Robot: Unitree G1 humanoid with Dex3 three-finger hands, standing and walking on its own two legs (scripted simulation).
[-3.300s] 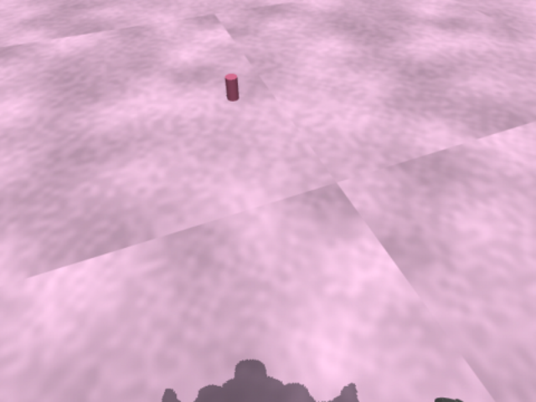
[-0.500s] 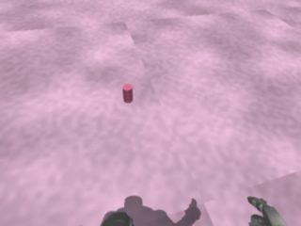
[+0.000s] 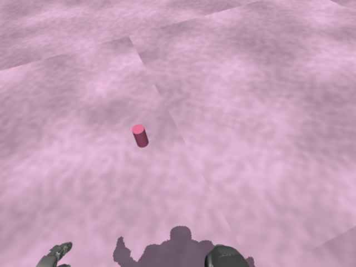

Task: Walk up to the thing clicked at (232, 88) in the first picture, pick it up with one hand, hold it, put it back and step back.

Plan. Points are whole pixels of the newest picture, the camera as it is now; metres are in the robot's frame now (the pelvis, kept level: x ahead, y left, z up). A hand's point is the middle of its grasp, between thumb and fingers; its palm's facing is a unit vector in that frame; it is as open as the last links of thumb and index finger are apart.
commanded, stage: walk up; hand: left
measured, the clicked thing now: (140, 136) +0.93 +0.26 -0.68
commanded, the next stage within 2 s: none
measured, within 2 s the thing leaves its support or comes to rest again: neither
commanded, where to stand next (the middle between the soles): +0.59 +0.07 m, yaw -1 degrees
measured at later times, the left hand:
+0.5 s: hand (58, 251) +0.18 +0.33 -0.15, palm faces +0.01 -0.93 -0.36, open 7.4 cm
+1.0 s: hand (84, 162) +0.43 +0.30 -0.11, palm faces -0.07 -0.90 -0.42, open 7.4 cm
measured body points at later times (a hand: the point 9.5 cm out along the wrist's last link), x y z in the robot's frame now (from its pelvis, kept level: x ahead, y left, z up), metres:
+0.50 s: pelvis +0.18 +0.05 +0.00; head +0.19 +0.07 +0.45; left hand +0.18 +0.38 -0.12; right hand +0.28 -0.27 -0.09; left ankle +0.25 +0.16 -0.72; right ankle +0.09 -0.09 -0.69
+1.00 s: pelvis +0.33 +0.03 +0.00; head +0.36 +0.00 +0.45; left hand +0.43 +0.35 -0.08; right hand +0.36 -0.29 -0.13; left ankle +0.26 +0.16 -0.69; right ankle +0.42 -0.08 -0.72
